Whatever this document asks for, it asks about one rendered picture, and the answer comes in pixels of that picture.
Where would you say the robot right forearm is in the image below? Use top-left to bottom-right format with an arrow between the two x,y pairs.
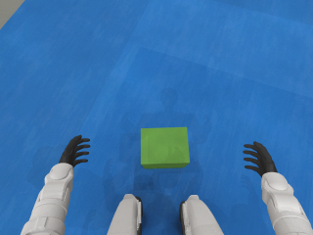
261,171 -> 313,235

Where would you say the carton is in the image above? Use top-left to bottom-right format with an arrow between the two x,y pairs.
141,126 -> 190,169

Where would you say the left robot thigh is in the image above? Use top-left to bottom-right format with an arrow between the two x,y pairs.
107,199 -> 142,235

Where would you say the robot left forearm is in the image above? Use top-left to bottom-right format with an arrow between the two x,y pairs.
21,163 -> 74,235

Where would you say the robot right hand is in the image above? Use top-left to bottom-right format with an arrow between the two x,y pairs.
243,141 -> 278,178

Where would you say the robot left hand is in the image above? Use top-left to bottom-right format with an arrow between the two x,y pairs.
59,134 -> 91,167

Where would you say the robot right shin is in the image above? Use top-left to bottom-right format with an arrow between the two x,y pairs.
184,195 -> 200,235

